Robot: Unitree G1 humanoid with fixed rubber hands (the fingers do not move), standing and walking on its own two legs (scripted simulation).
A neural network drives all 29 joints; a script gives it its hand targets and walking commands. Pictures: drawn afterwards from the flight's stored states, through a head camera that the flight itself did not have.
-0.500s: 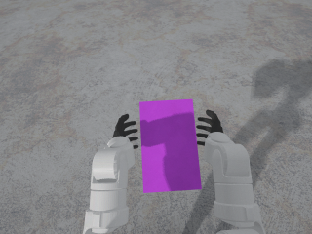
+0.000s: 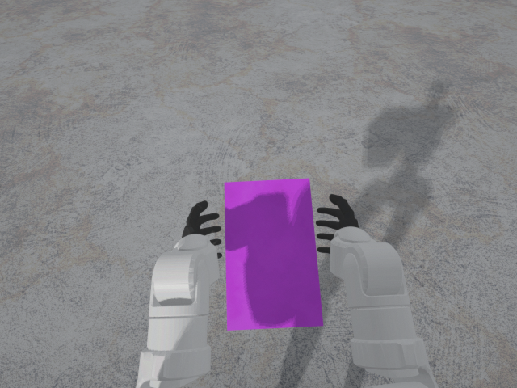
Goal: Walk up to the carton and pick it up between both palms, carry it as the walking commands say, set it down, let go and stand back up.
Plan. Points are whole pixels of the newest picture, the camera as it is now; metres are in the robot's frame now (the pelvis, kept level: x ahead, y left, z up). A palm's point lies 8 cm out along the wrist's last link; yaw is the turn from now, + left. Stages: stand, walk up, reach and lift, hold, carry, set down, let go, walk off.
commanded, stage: carry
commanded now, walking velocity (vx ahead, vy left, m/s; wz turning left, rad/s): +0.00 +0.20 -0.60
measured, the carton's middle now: (269, 254) +0.37 +0.02 -0.03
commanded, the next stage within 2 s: none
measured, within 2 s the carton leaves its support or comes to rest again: neither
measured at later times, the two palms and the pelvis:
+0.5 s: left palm (172, 229) +0.34 +0.17 +0.08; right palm (313, 273) +0.27 -0.04 +0.09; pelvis -0.01 +0.18 -0.01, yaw -17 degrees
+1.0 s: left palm (124, 221) +0.35 +0.25 +0.08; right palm (246, 280) +0.25 +0.05 +0.09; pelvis +0.02 +0.29 +0.00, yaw -25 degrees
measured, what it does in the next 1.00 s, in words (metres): steps to the left, turning right: right foot, then left foot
